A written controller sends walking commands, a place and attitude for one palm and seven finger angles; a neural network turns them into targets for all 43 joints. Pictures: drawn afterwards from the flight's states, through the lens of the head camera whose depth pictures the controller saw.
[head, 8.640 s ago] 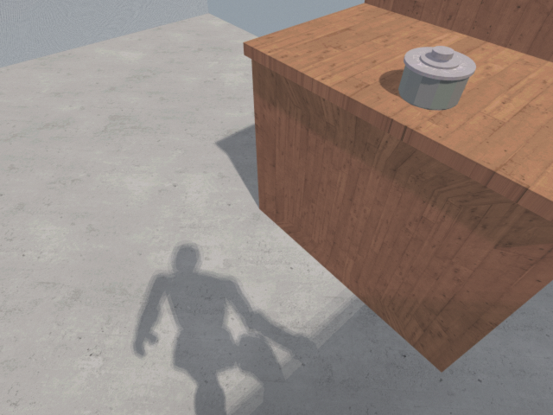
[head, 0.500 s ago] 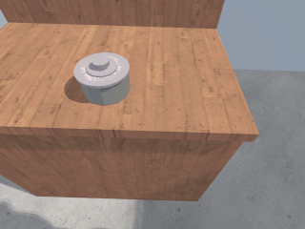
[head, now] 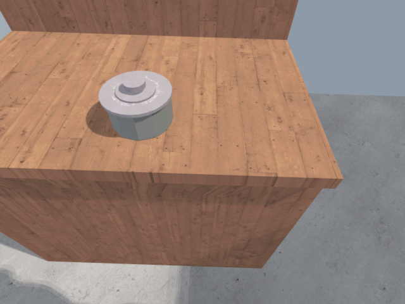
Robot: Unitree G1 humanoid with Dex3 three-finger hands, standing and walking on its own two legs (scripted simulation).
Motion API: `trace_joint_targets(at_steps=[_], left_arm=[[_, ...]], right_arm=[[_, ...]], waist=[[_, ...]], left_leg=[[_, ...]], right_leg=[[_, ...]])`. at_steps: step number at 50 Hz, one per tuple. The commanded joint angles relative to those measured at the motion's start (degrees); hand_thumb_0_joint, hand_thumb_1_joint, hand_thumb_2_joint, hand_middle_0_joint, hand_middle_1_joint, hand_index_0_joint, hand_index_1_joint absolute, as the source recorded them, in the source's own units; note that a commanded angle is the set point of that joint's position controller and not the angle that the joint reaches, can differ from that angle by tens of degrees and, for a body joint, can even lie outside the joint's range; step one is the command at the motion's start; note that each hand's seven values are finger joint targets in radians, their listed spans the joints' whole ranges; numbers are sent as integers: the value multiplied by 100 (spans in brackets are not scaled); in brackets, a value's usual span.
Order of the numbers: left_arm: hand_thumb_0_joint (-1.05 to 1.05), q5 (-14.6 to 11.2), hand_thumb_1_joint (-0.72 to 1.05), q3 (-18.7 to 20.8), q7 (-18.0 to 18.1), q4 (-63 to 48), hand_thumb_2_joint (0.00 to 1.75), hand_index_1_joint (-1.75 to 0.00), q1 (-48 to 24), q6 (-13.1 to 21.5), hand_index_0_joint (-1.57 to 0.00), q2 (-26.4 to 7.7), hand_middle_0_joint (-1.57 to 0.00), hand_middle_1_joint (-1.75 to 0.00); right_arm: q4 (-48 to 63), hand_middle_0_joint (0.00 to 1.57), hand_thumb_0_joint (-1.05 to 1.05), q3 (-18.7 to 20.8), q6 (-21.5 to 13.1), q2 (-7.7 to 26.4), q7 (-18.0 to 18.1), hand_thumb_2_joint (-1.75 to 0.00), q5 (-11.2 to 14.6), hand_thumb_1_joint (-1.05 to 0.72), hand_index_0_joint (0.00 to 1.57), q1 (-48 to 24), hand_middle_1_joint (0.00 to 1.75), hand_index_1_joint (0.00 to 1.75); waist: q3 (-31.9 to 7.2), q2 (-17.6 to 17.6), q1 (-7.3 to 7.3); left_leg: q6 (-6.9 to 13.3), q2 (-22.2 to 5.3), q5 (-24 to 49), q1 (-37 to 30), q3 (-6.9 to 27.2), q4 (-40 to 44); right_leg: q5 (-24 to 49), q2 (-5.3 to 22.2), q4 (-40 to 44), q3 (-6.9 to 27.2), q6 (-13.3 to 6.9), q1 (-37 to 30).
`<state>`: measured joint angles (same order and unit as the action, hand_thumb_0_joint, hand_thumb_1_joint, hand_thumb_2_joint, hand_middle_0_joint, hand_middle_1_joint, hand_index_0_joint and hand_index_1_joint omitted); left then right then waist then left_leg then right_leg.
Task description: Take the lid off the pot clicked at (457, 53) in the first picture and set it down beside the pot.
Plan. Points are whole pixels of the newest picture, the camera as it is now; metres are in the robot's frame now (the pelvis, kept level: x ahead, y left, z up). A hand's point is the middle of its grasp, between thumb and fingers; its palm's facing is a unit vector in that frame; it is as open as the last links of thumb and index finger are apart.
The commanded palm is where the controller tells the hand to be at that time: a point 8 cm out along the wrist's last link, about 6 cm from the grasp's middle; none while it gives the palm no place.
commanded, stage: lift the closed hand beside the body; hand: left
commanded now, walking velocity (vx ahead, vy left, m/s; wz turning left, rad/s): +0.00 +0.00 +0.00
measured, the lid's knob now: (134, 83) +0.52 +0.19 +0.15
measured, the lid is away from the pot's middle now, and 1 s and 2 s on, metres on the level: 0.00 0.00 0.00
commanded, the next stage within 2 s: raise the hand higher, near the body in 0.72 s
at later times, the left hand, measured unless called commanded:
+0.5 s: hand out of the picture +0.09 +0.20 +0.00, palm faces +0.23 -0.94 -0.26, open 4.5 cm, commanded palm +0.05 +0.25 +0.04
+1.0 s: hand out of the picture +0.08 +0.25 +0.11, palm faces +0.32 -0.85 -0.42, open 3.1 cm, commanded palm +0.03 +0.28 +0.14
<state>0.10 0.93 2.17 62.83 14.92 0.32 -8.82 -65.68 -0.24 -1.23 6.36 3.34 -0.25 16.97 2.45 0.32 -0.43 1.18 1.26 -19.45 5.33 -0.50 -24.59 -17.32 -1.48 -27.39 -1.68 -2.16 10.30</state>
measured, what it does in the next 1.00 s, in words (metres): shifts its weight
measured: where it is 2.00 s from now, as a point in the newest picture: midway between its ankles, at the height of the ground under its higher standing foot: outside the picture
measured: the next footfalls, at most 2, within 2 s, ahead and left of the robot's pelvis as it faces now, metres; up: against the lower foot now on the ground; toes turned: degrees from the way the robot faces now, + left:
none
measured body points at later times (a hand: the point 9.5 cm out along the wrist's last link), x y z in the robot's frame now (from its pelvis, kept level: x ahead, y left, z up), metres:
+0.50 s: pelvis -0.05 +0.00 +0.00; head -0.07 -0.01 +0.45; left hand +0.07 +0.25 +0.02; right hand +0.20 -0.23 -0.02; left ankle -0.07 +0.11 -0.74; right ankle -0.03 -0.09 -0.74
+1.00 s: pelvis -0.06 +0.02 +0.00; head -0.08 -0.01 +0.45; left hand +0.06 +0.29 +0.13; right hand +0.11 -0.19 -0.09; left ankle -0.07 +0.11 -0.74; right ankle -0.03 -0.09 -0.74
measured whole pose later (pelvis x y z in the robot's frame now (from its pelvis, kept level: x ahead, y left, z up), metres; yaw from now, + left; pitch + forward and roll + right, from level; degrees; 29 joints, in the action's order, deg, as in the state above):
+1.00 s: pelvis -0.06 +0.02 +0.00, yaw +0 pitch -6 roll -1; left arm -1.0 11.8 4.4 -23.7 38.5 6.2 -16.6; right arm -38.0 -1.0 -11.5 11.2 2.7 0.1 14.5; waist 3.0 -4.0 -4.0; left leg 2.4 1.9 -14.8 4.0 -0.7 -24.8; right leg -10.5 -0.7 -23.2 -1.8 -0.9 6.8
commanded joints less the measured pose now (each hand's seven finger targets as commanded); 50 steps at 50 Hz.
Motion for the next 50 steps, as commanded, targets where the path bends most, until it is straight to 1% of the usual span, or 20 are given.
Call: trace_joint_targets(at_steps=[1,4,5,6,7,8,9,10,13,15,16,18,20,24,28,30,33,38,44,50], left_arm=[[0,12,90,78,28,-148,90,-30,389,107,-20,-486,-20,-30],[0,11,90,79,25,-140,90,-30,407,110,-20,-487,-20,-30],[0,95,90,73,257,130,90,-30,976,241,-20,-639,-20,-30],[0,-560,90,174,319,-7023,90,-35,-2959,1104,-24,-1785,-24,-35],[0,-156,90,327,547,-6088,90,-40,-755,587,-29,-1534,-29,-40],[0,-371,90,227,738,-5751,90,-44,-467,149,-33,-1304,-33,-44],[0,-304,90,-152,712,-5721,90,-49,388,-189,-38,-578,-38,-49],[0,-189,90,-296,676,-5648,90,-54,526,-249,-42,-319,-42,-54],[0,32,90,12,458,-4127,90,-68,2583,-225,-55,-34,-55,-68],[0,53,90,157,211,-4752,90,-78,3151,-50,-64,-204,-64,-78],[0,13,90,273,120,-5326,90,-83,3333,98,-68,-370,-68,-83],[0,-140,90,833,97,-6794,90,-92,2696,432,-77,-1117,-77,-92],[0,-181,90,1169,149,-7793,90,-102,1741,691,-86,-1547,-86,-102],[0,-230,90,793,216,-8177,90,-121,996,784,-104,-1115,-104,-121],[0,-232,90,708,199,-8786,90,-140,1479,831,-121,-1061,-121,-140],[0,-215,90,767,206,-9008,90,-150,1605,844,-130,-1112,-130,-150],[0,-215,90,1332,276,-8861,90,-150,1842,786,-130,-1481,-130,-150],[0,-180,90,1560,292,-9654,90,-150,2048,865,-130,-1614,-130,-150],[0,-143,90,1477,274,-9434,90,-150,2418,889,-130,-1341,-130,-150],[0,-106,90,1813,428,-10275,90,-150,2043,1093,-130,-1780,-130,-150]], right_arm=[[62,20,0,71,-59,528,17,-90,-27,-90,20,559,30,30],[71,20,0,71,-64,533,15,-90,-27,-90,20,550,30,30],[522,20,0,125,-91,860,-84,-90,24,-90,20,-238,30,30],[2447,20,0,69,-1189,1585,-124,-90,359,-90,20,-255,30,30],[2195,20,0,31,-1574,1172,104,-90,270,-90,20,-506,30,30],[1788,20,0,99,-1607,1292,65,-90,352,-90,20,-670,30,30],[1925,20,0,116,-1675,1184,-8,-90,389,-90,20,-604,30,30],[2114,20,0,70,-1778,1199,-50,-90,265,-90,20,-737,30,30],[2394,20,0,413,-1564,1301,-255,-90,94,-90,20,-898,30,30],[2862,20,0,501,-1333,1241,-359,-90,93,-90,20,-1170,30,30],[3165,20,0,511,-1284,1229,-366,-90,118,-90,20,-1319,30,30],[3678,20,0,465,-1259,1250,-313,-90,164,-90,20,-1485,30,30],[3922,20,0,359,-1240,1187,-184,-90,146,-90,20,-1427,30,30],[4064,20,0,239,-1154,1086,-22,-90,101,-90,20,-1199,30,30],[4271,20,0,189,-1202,1141,-19,-90,59,-90,20,-1081,30,30],[4261,20,0,146,-1220,1116,-5,-90,24,-90,20,-1120,30,30],[4158,20,0,179,-1189,1126,0,-90,14,-90,20,-1253,30,30],[4160,20,0,100,-1301,1067,-32,-90,10,-90,20,-1423,30,30],[3974,20,0,137,-1397,1047,-52,-90,21,-90,20,-1460,30,30],[3990,20,0,149,-1594,1128,17,-90,16,-90,20,-1383,30,30]], waist=[[35,-62,29],[-6,-52,25],[118,-82,-251],[-2624,-948,-42],[-2438,-2102,-141],[-1957,-1820,-164],[-1723,-1534,-101],[-1141,-695,-47],[-318,1082,-265],[-71,1426,-379],[-106,1293,-423],[-266,675,-387],[-294,174,-293],[58,-691,6],[-474,-655,-83],[-371,-416,-140],[-84,-23,-229],[-209,-660,-399],[216,107,-390],[-299,-355,-463]], left_leg=[[75,-711,2008,235,451,289],[79,-714,1977,220,444,298],[-70,-698,2312,749,66,-942],[-79,-194,2974,-291,330,0],[-149,-353,3964,-646,336,106],[-327,-440,3911,-483,360,-43],[-271,-389,3788,-452,369,45],[-190,-355,3791,-263,408,97],[-24,-361,3589,568,372,47],[-33,-287,2812,913,178,57],[-43,-235,2297,1002,81,113],[-42,-157,1514,952,-8,175],[17,-88,1003,847,-55,230],[59,-8,406,456,-105,174],[80,-23,578,138,-9,215],[92,-41,654,233,38,281],[74,-77,746,377,83,350],[17,-123,962,355,194,508],[39,-189,883,487,240,603],[32,-178,734,312,246,625]], right_leg=[[2077,760,313,607,-174,-167],[2046,751,334,612,-168,-179],[4648,1057,290,864,109,-170],[4078,722,-133,627,-84,-1209],[3056,431,-228,481,-180,-819],[2160,388,-59,70,-74,-425],[2120,354,204,12,-39,-450],[2382,334,281,-148,-2,-473],[2580,297,205,-336,114,-171],[2244,311,151,-241,163,-167],[1844,309,220,-167,156,-228],[1176,359,434,-22,143,-274],[533,342,662,152,145,-118],[-91,275,1092,221,140,399],[168,202,971,98,116,31],[227,197,970,85,119,-103],[246,144,1074,81,125,-122],[499,134,911,71,69,-471],[298,93,969,16,98,-331],[237,130,941,125,111,-559]])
